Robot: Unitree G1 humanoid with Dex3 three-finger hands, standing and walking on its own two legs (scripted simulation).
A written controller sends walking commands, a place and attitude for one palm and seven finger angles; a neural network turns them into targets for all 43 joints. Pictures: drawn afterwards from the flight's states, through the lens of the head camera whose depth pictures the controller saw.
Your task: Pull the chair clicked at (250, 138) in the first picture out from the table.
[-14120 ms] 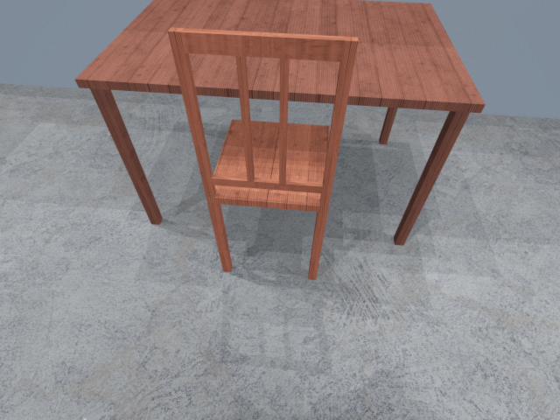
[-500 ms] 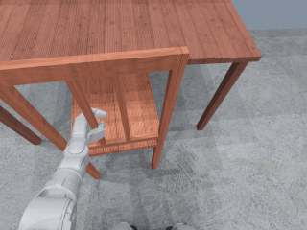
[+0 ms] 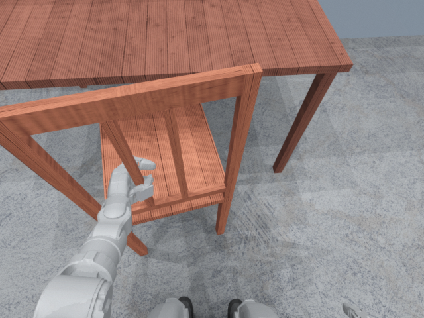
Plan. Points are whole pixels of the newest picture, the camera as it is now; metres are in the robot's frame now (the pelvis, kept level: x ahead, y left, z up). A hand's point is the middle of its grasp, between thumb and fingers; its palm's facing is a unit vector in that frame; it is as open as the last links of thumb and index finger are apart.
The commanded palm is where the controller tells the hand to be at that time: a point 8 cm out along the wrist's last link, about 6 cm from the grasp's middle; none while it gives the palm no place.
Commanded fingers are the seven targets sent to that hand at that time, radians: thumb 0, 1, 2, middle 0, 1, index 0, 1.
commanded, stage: step backward, pulling the chair out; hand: left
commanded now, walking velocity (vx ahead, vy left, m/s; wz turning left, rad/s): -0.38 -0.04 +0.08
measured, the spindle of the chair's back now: (135, 172) +0.40 +0.16 -0.03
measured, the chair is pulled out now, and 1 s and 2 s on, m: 0.11 0.20 0.32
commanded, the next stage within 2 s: none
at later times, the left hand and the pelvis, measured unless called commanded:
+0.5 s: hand (144, 214) +0.32 +0.13 -0.06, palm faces +0.00 -0.99 -0.17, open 5.1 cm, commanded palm +0.33 +0.19 -0.06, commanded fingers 0.00 0.90 0.90 -0.50 -1.45 -0.50 -1.45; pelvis -0.04 +0.01 +0.00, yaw +1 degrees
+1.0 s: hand (144, 228) +0.29 +0.13 -0.06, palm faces +0.03 -0.99 -0.16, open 5.1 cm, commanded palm +0.28 +0.18 -0.06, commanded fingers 0.00 0.90 0.90 -0.50 -1.45 -0.50 -1.45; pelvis -0.09 +0.01 +0.00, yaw +3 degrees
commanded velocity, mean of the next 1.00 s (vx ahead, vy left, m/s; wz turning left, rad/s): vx -0.38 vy -0.01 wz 0.06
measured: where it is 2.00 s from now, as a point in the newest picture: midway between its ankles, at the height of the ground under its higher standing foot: outside the picture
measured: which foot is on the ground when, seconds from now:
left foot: down 0.00-0.76, up 0.78-0.92, down 0.94-1.00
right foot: down 0.00-1.00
